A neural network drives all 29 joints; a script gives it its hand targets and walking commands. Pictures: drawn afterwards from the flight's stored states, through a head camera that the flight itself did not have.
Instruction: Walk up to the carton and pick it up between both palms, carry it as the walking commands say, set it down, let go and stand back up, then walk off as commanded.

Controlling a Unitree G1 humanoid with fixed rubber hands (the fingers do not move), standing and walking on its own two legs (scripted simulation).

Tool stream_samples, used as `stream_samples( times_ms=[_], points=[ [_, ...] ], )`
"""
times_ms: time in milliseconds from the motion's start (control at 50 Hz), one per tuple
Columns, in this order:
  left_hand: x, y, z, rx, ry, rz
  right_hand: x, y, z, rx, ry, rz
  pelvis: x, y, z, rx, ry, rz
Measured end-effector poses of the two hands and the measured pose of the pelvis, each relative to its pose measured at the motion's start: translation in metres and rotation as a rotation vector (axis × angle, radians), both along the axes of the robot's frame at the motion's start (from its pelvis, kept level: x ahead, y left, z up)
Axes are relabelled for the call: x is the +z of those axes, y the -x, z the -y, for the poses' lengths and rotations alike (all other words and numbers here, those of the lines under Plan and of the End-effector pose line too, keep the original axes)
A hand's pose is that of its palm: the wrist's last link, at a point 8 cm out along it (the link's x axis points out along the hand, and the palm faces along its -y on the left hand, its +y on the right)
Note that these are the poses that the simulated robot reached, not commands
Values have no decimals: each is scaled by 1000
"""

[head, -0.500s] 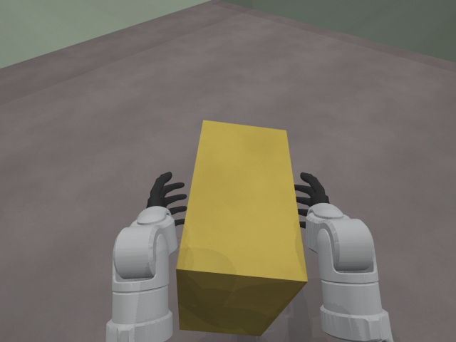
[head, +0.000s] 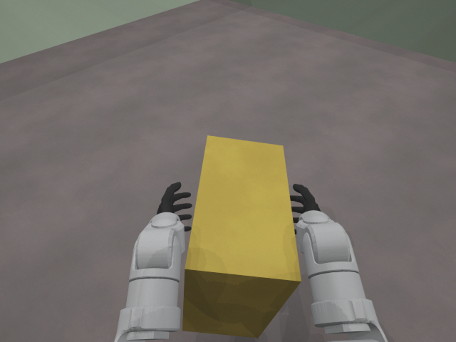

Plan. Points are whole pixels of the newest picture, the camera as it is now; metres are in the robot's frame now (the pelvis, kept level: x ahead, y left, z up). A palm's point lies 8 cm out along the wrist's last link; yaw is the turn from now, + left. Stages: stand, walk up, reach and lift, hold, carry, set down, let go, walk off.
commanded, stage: hold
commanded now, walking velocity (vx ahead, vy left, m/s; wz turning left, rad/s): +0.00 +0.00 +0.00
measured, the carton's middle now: (233, 237) +0.35 +0.01 -0.06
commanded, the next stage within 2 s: set down in 0.38 s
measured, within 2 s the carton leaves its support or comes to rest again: neither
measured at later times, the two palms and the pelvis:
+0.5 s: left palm (193, 240) +0.28 +0.08 +0.05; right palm (346, 243) +0.26 -0.17 +0.06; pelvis -0.02 -0.01 +0.00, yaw +3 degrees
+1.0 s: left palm (196, 224) +0.35 +0.08 +0.00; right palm (326, 238) +0.30 -0.16 +0.00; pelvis -0.01 +0.01 +0.00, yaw +2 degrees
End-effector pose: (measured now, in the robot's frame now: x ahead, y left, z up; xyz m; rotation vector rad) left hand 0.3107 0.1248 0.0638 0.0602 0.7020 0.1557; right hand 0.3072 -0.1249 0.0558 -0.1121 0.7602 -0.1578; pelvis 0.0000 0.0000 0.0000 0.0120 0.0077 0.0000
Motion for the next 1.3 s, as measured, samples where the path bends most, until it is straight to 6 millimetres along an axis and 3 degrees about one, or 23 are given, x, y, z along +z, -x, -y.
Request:
stream_samples(
  times_ms=[100,260,400,580,680,860,940,1020,1160,1300],
  points=[
    [-17,-2,13,-80,48,-12,-12,9,17,-32,26,14,2,-4,2,66,20,14],
    [1,-6,45,-177,55,71,4,26,47,-132,-7,101,2,1,6,73,17,46],
    [5,11,48,-190,14,79,15,39,50,-136,-14,115,2,12,8,72,12,106],
    [-32,33,42,-201,-16,-88,-5,50,42,-152,-28,4,1,33,7,45,8,153],
    [-33,21,40,-211,-36,-65,-14,44,40,-164,-44,27,1,38,5,42,9,159],
    [-25,-19,43,-215,-16,4,-23,20,42,-211,-53,70,1,22,0,41,16,132],
    [-44,-30,41,-225,-22,-21,-37,9,39,-212,-37,43,1,12,-4,38,20,98],
    [-74,-36,40,-226,-5,-62,-62,1,39,-213,-25,1,2,4,-8,36,23,30],
    [-134,-31,43,-161,92,-107,-117,3,44,-209,-11,-43,-1,-10,-11,32,26,-141],
    [-180,-39,39,-141,103,-35,-160,5,36,-200,1,-3,-13,-7,-12,40,39,-358]
  ],
)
